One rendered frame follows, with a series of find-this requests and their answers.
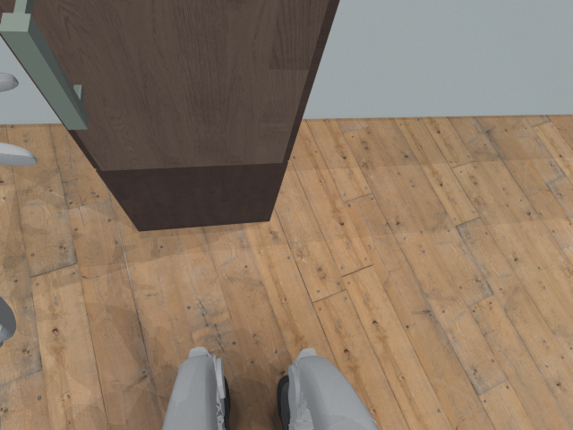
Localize handle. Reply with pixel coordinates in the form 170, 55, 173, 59
0, 0, 89, 130

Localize cupboard door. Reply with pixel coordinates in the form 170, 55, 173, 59
0, 0, 329, 171

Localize left robot hand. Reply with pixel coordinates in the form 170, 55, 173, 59
0, 72, 37, 166

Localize left robot thigh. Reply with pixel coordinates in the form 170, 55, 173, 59
162, 354, 226, 430

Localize right robot shin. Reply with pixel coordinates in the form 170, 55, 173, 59
288, 348, 317, 430

